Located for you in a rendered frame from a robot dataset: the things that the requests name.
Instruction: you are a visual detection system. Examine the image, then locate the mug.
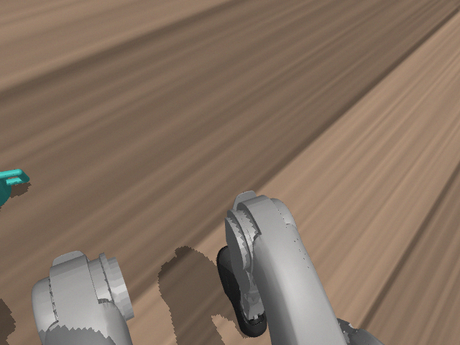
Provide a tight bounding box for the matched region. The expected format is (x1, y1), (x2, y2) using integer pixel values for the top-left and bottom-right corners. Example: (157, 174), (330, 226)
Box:
(0, 169), (29, 206)

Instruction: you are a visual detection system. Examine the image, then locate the right robot hand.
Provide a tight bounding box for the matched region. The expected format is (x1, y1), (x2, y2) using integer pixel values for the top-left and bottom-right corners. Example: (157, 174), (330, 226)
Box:
(337, 318), (384, 345)

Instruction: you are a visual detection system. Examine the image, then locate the right robot foot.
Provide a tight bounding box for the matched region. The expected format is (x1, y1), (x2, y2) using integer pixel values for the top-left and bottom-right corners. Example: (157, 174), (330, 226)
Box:
(217, 245), (267, 337)

